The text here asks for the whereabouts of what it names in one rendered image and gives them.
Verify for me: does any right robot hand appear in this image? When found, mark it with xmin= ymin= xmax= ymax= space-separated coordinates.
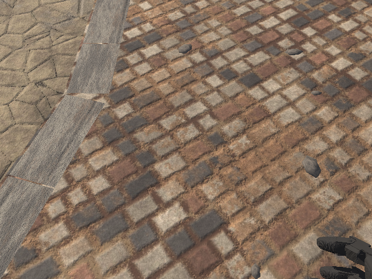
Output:
xmin=311 ymin=236 xmax=372 ymax=279

